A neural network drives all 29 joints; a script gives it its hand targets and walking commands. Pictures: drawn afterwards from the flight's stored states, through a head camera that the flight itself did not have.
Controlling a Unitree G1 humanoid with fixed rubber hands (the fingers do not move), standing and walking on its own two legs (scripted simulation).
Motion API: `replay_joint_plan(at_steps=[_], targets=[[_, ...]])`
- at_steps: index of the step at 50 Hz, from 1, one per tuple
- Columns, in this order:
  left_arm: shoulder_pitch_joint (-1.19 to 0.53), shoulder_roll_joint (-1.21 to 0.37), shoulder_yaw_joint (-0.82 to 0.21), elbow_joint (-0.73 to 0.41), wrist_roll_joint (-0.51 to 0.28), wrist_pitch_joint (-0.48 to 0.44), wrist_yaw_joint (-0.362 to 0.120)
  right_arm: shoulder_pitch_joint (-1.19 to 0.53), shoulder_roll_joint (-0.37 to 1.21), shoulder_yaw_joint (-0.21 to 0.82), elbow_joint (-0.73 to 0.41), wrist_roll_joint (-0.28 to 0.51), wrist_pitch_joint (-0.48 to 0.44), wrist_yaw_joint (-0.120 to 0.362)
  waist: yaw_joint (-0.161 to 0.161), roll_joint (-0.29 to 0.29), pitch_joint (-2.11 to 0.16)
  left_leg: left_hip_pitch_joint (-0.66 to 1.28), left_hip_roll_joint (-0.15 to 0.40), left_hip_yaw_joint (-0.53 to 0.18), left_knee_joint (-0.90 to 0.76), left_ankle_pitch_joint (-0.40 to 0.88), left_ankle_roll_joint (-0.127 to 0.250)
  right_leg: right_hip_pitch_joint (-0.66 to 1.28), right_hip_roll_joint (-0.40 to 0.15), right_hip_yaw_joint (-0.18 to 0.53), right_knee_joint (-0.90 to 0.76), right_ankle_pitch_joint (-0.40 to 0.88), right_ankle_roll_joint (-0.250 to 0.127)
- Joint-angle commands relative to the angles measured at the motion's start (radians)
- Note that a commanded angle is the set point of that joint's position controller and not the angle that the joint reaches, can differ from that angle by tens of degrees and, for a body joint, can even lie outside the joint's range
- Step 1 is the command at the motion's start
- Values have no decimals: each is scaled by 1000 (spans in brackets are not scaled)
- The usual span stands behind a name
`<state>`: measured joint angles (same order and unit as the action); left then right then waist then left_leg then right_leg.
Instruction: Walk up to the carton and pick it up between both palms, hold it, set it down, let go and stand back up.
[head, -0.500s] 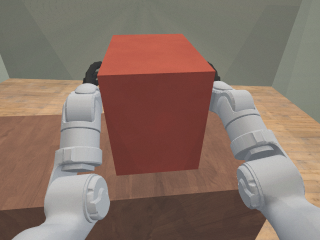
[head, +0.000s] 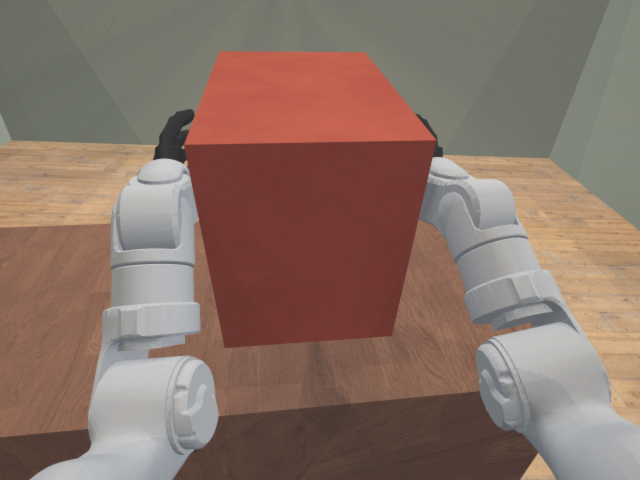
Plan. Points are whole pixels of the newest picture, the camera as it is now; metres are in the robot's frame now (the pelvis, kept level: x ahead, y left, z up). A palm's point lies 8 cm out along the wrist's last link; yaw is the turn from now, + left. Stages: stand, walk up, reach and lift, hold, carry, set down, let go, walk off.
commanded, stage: hold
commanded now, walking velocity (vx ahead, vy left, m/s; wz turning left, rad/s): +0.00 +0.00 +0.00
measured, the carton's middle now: (301, 186) +0.40 +0.01 +0.26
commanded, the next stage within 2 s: none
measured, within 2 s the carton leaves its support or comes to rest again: neither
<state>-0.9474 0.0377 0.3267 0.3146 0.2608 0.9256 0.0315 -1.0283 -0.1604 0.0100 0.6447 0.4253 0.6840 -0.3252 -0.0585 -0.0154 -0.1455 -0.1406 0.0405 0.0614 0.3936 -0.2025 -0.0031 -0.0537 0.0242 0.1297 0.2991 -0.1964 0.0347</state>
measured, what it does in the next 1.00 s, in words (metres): stands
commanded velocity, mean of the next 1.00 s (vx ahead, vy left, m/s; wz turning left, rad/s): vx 0.00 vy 0.00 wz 0.00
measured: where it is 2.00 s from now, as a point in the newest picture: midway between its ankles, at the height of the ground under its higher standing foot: outside the picture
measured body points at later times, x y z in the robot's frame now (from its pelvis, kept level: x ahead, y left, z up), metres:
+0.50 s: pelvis -0.04 +0.00 +0.00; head -0.14 +0.02 +0.44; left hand +0.34 +0.15 +0.30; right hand +0.34 -0.14 +0.30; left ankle +0.01 +0.11 -0.75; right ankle -0.02 -0.15 -0.75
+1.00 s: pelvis -0.01 +0.00 +0.00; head -0.08 +0.01 +0.44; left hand +0.39 +0.14 +0.28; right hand +0.39 -0.14 +0.28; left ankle +0.01 +0.11 -0.75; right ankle -0.02 -0.15 -0.75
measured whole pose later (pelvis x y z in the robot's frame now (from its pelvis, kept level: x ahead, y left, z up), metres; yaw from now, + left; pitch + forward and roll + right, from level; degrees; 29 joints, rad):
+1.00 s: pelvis -0.01 +0.00 +0.00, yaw +0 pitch -3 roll -1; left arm -1.00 0.04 0.37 0.49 0.28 0.85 0.03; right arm -1.10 -0.16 0.01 0.83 0.38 0.64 -0.28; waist -0.07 -0.01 -0.15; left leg -0.14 0.04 0.06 0.37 -0.18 0.00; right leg -0.07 0.03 0.13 0.30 -0.19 0.03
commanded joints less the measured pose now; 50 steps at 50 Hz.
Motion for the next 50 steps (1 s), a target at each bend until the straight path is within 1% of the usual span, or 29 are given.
replay_joint_plan(at_steps=[1,2,4,6,9,10,11,12,15,17,18,20,22,24,26,27,30,33,34,35,36,37,39,41,42,46,47,49,50], targets=[[-542,-559,-433,-229,-176,-15,-176,-692,590,320,-465,225,23,76,-90,97,-387,296,-71,-80,41,606,-107,131,103,-135,9,557,30],[-560,-528,-401,-205,-149,-8,-192,-683,550,280,-391,208,38,73,-101,73,-378,294,-59,-78,30,535,-106,132,96,-124,-7,515,24],[-646,-605,-472,-238,-197,-10,-194,-787,541,262,-466,226,16,94,-114,120,-406,290,-49,-92,16,571,-127,107,113,-137,-5,408,12],[-674,-600,-454,-248,-202,-21,-177,-795,570,279,-482,239,13,104,-89,116,-453,290,-62,-90,30,615,-121,147,112,-131,-7,457,9],[-734,-615,-484,-259,-218,-42,-168,-808,585,258,-462,226,8,119,-101,126,-451,292,-63,-97,31,541,-117,79,110,-123,-22,411,12],[-711,-620,-428,-144,-196,-40,-167,-860,585,261,-452,219,6,127,-58,89,-377,244,-60,-94,6,497,-99,87,114,-121,-33,329,-4],[-778,-614,-477,-204,-232,-54,-158,-825,579,235,-373,199,2,140,-104,141,-428,269,-43,-87,1,504,-131,55,114,-130,-32,285,-6],[-731,-611,-408,-126,-199,-53,-159,-829,610,254,-351,196,0,138,-49,80,-344,224,-55,-82,0,475,-103,91,112,-112,-39,301,-15],[-803,-589,-343,47,-171,-58,-176,-891,565,170,-187,114,-11,175,-52,93,-233,70,-38,-77,-113,53,-71,20,93,-119,-57,21,-32],[-818,-582,-314,52,-150,-82,-177,-899,594,170,-170,104,-26,193,-16,100,-219,34,-31,-75,-136,7,-48,28,87,-114,-56,10,-32],[-872,-602,-304,147,-132,-80,-181,-940,566,110,-94,66,-27,204,-43,97,-137,-29,-15,-99,-179,-120,-48,-16,90,-125,-55,-85,-32],[-830,-587,-275,138,-107,-98,-184,-930,586,135,-103,42,-46,217,-17,70,-179,-54,-13,-93,-180,-138,-33,50,90,-124,-33,-45,-35],[-847,-564,-215,250,-98,-111,-191,-982,560,84,-26,10,-65,235,-21,43,-109,-93,8,-116,-222,-289,-12,2,92,-127,-49,-133,-33],[-909,-553,-204,276,-112,-137,-191,-1012,574,52,19,-6,-88,261,1,65,-126,-142,5,-115,-243,-360,1,2,90,-128,-38,-161,-25],[-911,-544,-203,293,-136,-158,-194,-1031,602,41,17,-4,-102,256,-1,46,-177,-119,-10,-97,-211,-327,8,-18,81,-109,-58,-165,-34],[-978,-596,-266,249,-169,-172,-181,-1044,611,35,1,5,-116,258,-16,85,-224,-96,4,-114,-202,-285,-10,-4,84,-108,-36,-107,-33],[-1008,-573,-261,209,-162,-197,-147,-1044,633,88,1,43,-137,262,12,93,-266,-80,-8,-107,-188,-220,-9,-3,89,-118,-37,-97,-24],[-937,-551,-237,196,-166,-197,-142,-1008,686,133,-55,38,-134,238,20,17,-309,20,-40,-66,-134,-113,17,-21,75,-122,-63,-77,-13],[-977,-527,-235,200,-169,-205,-137,-1048,704,147,-49,39,-141,238,52,-10,-324,36,-45,-56,-124,-101,23,-55,77,-116,-70,-113,-12],[-926,-534,-225,191,-145,-196,-138,-989,680,152,-38,45,-133,232,39,32,-324,34,-44,-57,-121,-58,14,-41,79,-124,-66,-73,-16],[-892,-538,-215,232,-160,-189,-143,-1071,687,178,-126,56,-136,221,49,-38,-330,57,-53,-53,-113,-38,22,-40,76,-124,-85,-83,-10],[-888,-507,-210,192,-159,-192,-141,-1018,707,171,-111,52,-129,216,43,-40,-339,78,-56,-46,-95,2,28,-46,76,-123,-85,-45,-9],[-905,-528,-245,182,-155,-185,-146,-991,680,183,-100,67,-124,203,22,10,-323,97,-65,-41,-84,36,2,-58,75,-124,-87,-39,-10],[-902,-525,-264,105,-155,-185,-137,-963,692,204,-124,95,-123,196,28,19,-378,139,-63,-38,-67,108,-5,-33,77,-125,-85,21,0],[-848,-572,-332,54,-179,-174,-135,-925,675,213,-161,113,-114,179,-23,41,-393,183,-56,-46,-45,218,-31,-2,84,-130,-62,157,-6],[-804,-567,-318,2,-188,-158,-137,-920,698,288,-298,186,-96,153,11,-12,-461,235,-70,-54,-3,367,-27,71,96,-122,-52,265,9],[-779,-578,-378,-22,-221,-151,-137,-906,671,295,-334,206,-94,143,-8,48,-489,253,-65,-52,16,455,-51,78,102,-114,-38,372,9],[-771,-634,-482,-164,-276,-144,-135,-931,668,358,-534,260,-96,123,-42,66,-619,313,-75,-60,70,630,-76,121,112,-123,-6,569,22],[-749,-608,-471,-207,-260,-139,-133,-951,705,396,-620,274,-88,111,-11,36,-667,334,-82,-54,84,658,-63,164,117,-131,7,595,37]])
